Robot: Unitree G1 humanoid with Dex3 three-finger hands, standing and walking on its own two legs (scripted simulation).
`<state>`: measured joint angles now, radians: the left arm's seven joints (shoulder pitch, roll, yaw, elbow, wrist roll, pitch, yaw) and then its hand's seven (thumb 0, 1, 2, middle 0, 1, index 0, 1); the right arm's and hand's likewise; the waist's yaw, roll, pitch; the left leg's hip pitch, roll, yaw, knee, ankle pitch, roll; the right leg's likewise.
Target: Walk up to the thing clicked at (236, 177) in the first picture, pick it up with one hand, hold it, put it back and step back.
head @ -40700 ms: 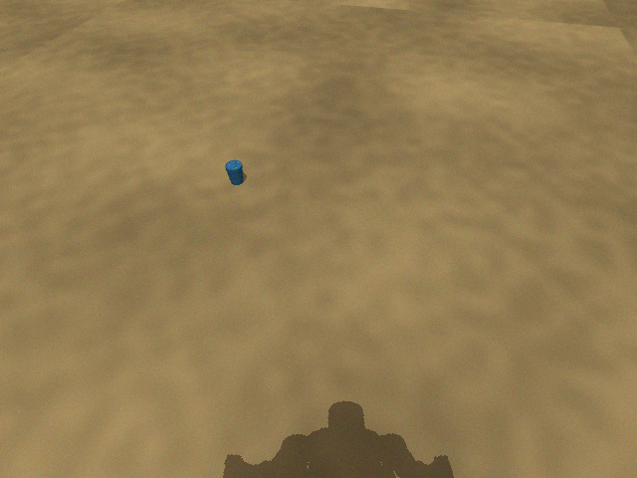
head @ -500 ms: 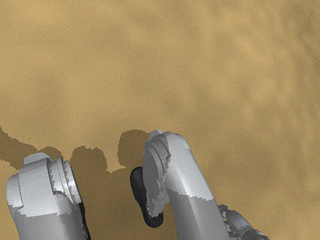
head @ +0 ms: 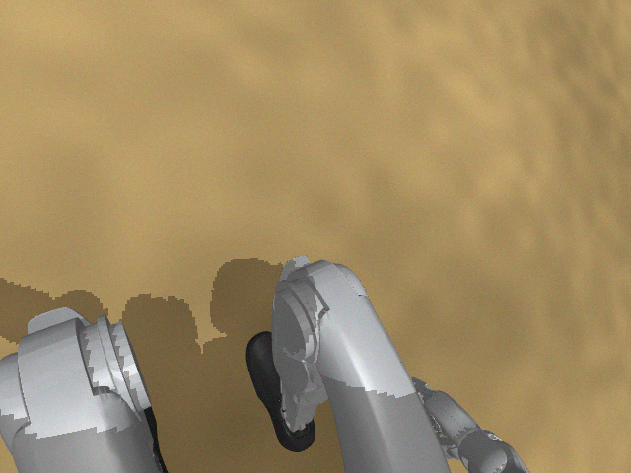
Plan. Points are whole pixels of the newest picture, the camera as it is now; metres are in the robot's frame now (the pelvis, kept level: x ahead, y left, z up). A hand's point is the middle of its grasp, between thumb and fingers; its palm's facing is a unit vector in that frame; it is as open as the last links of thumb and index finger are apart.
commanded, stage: rest palm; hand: left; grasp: from above
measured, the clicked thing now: out of the picture +0.42 +0.43 -0.26
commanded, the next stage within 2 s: none
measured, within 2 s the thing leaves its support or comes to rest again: neither
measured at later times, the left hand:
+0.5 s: hand out of the picture +0.41 +0.43 -0.22, palm faces -0.42 -0.20 -0.89, open 14.5 cm
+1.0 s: hand out of the picture +0.42 +0.43 -0.22, palm faces -0.41 -0.20 -0.89, open 14.3 cm
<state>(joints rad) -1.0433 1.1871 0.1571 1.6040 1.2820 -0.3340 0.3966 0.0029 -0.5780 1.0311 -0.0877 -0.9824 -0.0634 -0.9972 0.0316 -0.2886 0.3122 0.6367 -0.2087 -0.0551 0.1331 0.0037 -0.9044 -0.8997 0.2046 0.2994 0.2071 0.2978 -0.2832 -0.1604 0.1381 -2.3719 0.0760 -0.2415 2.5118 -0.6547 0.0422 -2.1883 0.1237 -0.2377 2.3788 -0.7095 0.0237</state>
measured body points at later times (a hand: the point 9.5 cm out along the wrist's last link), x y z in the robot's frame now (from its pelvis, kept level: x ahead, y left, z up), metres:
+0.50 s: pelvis +0.00 +0.00 +0.00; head +0.25 +0.16 +0.33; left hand +0.43 +0.44 -0.17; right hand +0.10 -0.25 -0.06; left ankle +0.08 +0.13 -0.27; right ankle +0.10 -0.10 -0.27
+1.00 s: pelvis +0.00 +0.00 +0.00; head +0.27 +0.16 +0.32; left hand +0.44 +0.44 -0.17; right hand +0.11 -0.25 -0.06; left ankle +0.08 +0.13 -0.27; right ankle +0.10 -0.10 -0.27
